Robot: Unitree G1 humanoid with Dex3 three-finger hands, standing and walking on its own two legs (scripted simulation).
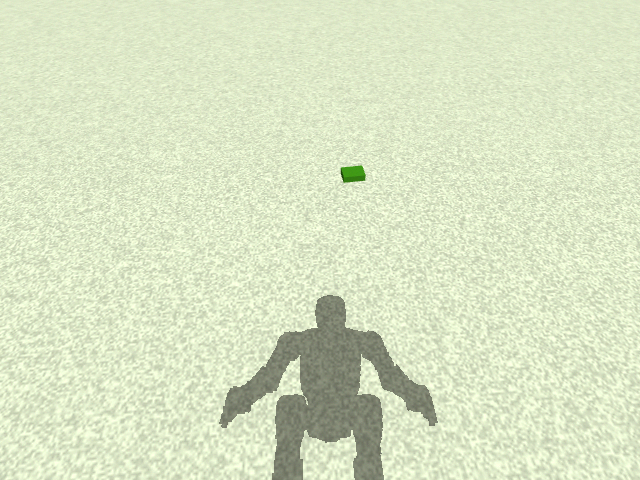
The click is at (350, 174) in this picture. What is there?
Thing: flat box
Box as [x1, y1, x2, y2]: [341, 166, 365, 182]
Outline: 341,167 341,175 343,182 364,180 365,175 362,166
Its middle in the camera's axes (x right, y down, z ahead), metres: +0.17 -0.34 +1.95
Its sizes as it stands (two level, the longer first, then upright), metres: 0.109 0.078 0.034
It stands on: the floor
